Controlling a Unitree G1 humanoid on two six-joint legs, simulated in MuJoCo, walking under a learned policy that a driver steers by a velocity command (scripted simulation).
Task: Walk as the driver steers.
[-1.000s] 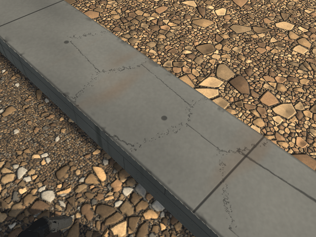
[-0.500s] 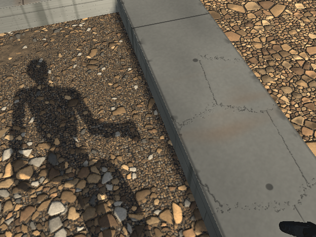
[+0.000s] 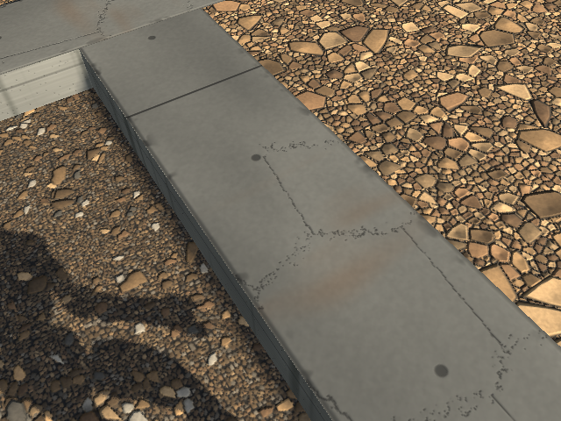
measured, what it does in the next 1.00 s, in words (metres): steps on the spot, turning right: right foot, then left foot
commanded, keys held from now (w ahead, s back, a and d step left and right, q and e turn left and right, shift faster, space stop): e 1.00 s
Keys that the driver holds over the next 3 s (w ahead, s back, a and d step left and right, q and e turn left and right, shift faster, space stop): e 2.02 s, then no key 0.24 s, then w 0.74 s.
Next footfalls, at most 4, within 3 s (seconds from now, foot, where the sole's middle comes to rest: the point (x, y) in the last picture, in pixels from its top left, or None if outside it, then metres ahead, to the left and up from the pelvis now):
0.04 right None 0.04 -0.11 -0.77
0.56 left None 0.08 0.13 -0.77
1.04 right None -0.07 -0.06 -0.77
1.52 left None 0.09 0.09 -0.77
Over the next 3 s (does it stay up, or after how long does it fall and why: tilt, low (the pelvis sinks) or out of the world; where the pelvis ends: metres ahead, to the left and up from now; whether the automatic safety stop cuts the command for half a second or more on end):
stays up -0.08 -0.11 0.01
